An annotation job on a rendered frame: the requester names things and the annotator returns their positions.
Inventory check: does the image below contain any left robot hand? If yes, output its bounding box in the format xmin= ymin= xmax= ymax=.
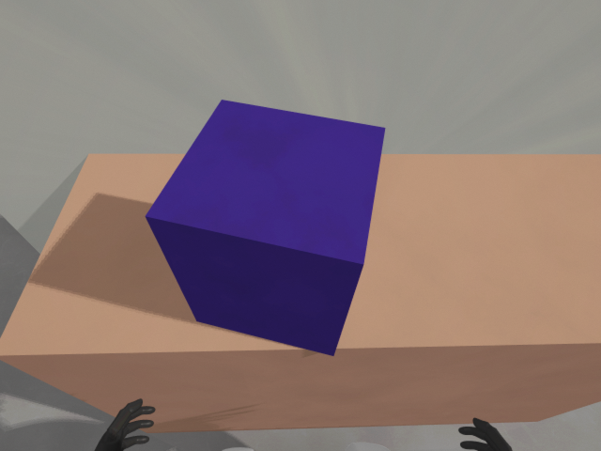
xmin=95 ymin=398 xmax=155 ymax=451

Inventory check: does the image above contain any pedestal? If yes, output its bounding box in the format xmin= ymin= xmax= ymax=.
xmin=0 ymin=154 xmax=601 ymax=433

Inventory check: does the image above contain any right robot hand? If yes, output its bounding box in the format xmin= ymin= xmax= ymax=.
xmin=458 ymin=418 xmax=513 ymax=451

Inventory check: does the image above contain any carton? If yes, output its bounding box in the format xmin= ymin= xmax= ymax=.
xmin=146 ymin=100 xmax=385 ymax=356

